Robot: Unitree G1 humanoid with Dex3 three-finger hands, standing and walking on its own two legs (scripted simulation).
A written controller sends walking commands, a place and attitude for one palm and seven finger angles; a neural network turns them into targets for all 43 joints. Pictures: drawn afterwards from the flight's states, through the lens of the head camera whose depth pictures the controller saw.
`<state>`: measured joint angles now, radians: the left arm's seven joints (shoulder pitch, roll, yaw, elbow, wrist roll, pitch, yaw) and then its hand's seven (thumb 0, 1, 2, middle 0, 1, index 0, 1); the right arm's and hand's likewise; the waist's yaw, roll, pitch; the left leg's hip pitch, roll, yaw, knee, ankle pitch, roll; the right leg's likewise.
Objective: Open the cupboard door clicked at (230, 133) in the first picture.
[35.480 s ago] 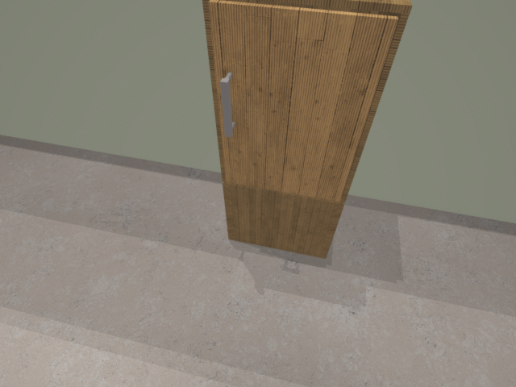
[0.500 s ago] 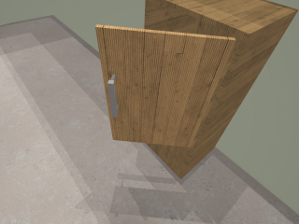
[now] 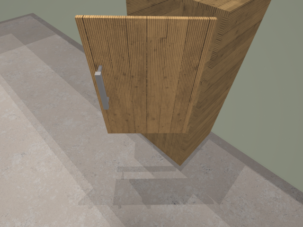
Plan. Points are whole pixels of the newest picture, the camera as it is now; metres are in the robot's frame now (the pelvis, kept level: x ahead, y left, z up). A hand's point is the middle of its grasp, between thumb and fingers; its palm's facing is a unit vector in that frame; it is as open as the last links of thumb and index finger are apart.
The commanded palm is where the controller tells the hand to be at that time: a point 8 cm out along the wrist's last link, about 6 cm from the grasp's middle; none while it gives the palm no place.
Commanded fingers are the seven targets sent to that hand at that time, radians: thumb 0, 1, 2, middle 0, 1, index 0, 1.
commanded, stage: come to a stop and stand still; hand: left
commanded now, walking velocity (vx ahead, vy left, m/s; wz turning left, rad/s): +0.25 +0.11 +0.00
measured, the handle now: (103, 88) +0.58 +0.21 +0.00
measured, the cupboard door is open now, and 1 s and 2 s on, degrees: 45 45 45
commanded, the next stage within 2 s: look again from close up in 1.14 s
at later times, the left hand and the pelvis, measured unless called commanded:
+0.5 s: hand out of the picture -0.07 +0.19 -0.18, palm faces +0.12 -0.98 -0.12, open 7.4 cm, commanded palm none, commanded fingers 0.00 0.90 0.90 -0.20 -0.30 -0.20 -0.30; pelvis -0.02 +0.03 +0.00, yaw +2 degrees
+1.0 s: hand out of the picture -0.02 +0.21 -0.17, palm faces +0.09 -0.99 -0.14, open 7.4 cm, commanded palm none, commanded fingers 0.00 0.90 0.90 -0.20 -0.30 -0.20 -0.30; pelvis +0.00 +0.06 +0.01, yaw +2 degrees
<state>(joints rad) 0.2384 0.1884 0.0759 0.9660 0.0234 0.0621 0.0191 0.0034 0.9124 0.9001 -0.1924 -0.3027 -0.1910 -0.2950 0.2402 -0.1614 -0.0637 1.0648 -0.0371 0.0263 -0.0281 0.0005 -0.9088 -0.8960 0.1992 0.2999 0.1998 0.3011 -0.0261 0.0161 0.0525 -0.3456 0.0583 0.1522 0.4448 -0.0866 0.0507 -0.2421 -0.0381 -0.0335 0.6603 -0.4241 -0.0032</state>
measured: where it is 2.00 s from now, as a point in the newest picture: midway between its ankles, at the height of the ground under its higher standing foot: outside the picture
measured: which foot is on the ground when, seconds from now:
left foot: down 0.00-0.02, up 0.04-0.38, down 0.40-1.00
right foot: up 0.00-0.00, down 0.02-0.42, up 0.44-0.66, down 0.68-1.00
